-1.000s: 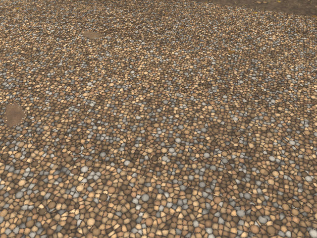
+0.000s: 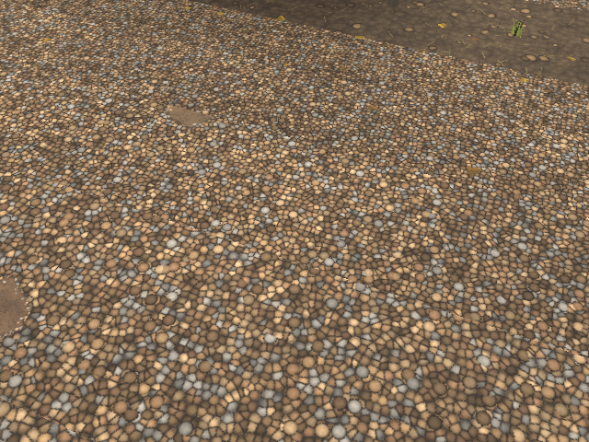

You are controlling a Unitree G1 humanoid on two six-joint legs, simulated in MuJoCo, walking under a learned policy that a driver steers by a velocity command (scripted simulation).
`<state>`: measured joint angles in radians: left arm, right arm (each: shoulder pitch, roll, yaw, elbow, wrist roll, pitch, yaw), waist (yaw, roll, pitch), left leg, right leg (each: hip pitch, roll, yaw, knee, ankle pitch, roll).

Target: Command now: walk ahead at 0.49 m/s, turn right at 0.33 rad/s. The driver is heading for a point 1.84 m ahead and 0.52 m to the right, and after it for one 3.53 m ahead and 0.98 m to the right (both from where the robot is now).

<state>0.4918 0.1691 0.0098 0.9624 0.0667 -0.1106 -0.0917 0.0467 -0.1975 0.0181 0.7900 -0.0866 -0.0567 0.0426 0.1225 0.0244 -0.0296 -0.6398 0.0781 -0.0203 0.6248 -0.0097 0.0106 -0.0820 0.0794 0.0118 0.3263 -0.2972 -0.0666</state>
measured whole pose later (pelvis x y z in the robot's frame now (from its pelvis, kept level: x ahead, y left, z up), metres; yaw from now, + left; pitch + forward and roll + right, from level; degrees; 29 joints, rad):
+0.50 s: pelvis +0.24 +0.01 -0.02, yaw -17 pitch +1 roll +4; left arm 0.16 0.19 0.00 0.83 0.10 -0.05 -0.10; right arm 0.55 -0.14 0.02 1.00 -0.12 -0.12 -0.02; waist -0.11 -0.07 -0.03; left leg -0.07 0.00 0.30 0.53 -0.46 0.01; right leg -0.73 -0.15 0.07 0.77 0.40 -0.07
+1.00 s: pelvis +0.54 -0.17 -0.19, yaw -28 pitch +1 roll -4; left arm 0.48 0.21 0.04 1.03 0.06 -0.08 -0.08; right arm 0.09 -0.26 0.00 0.86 -0.06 -0.10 0.05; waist 0.04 0.06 -0.01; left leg -0.65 0.14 -0.03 0.85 -0.22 0.03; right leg -0.13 0.08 -0.08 0.44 -0.33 -0.06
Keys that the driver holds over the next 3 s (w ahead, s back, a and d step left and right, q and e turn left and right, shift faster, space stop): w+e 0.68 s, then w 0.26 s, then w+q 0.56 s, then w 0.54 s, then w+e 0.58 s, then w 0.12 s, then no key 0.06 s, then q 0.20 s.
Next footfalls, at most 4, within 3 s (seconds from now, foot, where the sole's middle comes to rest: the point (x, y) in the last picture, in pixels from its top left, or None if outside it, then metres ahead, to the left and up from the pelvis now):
0.08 left None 0.20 0.13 -0.78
0.74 right None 0.48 -0.25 -0.96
1.16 left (404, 342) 0.88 -0.17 -0.96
1.64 right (473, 332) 0.93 -0.37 -0.96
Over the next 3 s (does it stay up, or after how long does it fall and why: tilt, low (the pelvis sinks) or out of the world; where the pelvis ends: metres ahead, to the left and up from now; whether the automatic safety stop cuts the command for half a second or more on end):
stays up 1.80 -0.48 -0.54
